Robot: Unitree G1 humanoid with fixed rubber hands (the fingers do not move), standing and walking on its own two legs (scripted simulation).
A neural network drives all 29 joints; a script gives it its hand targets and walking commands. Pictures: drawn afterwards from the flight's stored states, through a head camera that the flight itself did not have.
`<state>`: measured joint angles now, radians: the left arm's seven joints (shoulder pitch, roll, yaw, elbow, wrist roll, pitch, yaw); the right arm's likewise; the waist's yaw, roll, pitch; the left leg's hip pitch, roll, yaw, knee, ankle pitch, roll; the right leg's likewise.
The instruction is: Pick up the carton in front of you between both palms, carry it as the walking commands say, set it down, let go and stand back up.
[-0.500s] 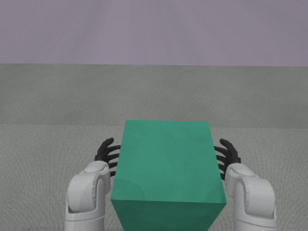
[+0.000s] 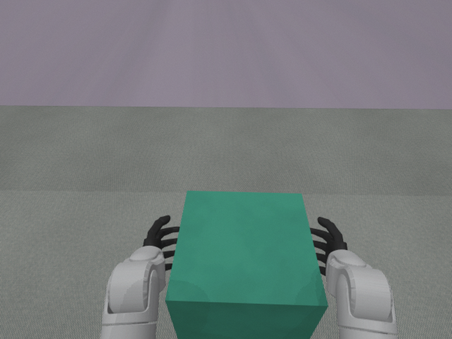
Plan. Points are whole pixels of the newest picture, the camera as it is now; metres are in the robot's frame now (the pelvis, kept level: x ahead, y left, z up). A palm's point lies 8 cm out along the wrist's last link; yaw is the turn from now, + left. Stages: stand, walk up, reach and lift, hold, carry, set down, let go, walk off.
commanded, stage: carry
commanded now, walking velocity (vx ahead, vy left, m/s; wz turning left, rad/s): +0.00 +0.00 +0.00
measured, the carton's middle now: (241, 277) +0.27 +0.00 -0.01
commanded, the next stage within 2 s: hold in 0.70 s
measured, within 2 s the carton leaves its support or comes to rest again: neither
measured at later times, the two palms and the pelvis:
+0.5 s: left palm (156, 268) +0.26 +0.15 +0.04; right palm (329, 273) +0.26 -0.15 +0.04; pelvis -0.03 +0.00 +0.00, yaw +0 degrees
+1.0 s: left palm (127, 292) +0.22 +0.18 +0.04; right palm (307, 270) +0.26 -0.11 +0.04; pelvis -0.05 -0.01 +0.01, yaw +8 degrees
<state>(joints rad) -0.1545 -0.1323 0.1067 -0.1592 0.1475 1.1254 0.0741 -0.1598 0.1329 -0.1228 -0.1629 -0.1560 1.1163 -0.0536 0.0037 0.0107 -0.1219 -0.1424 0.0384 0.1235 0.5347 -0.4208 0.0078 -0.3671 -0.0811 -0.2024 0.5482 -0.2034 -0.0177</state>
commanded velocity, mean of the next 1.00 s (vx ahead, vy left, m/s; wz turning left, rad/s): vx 0.00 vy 0.00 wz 0.00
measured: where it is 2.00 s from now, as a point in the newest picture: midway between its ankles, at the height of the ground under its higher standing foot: outside the picture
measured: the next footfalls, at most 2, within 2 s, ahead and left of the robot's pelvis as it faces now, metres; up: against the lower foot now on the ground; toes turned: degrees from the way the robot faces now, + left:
none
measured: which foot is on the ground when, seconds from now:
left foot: down 0.00-1.00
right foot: down 0.00-1.00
